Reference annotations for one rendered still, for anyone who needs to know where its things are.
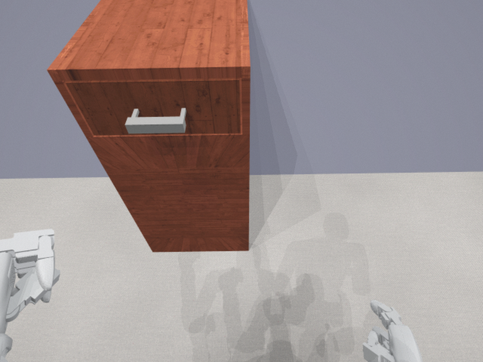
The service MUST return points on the drawer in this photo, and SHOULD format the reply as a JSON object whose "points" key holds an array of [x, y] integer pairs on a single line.
{"points": [[212, 104]]}

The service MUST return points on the left robot hand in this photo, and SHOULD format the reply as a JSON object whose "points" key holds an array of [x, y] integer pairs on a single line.
{"points": [[31, 256]]}

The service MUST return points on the right robot hand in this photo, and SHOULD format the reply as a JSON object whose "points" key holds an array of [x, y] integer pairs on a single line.
{"points": [[398, 345]]}

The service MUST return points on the cabinet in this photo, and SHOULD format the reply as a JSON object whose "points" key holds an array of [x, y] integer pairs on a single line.
{"points": [[185, 192]]}

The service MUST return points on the handle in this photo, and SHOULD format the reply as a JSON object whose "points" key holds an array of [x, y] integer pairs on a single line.
{"points": [[136, 124]]}

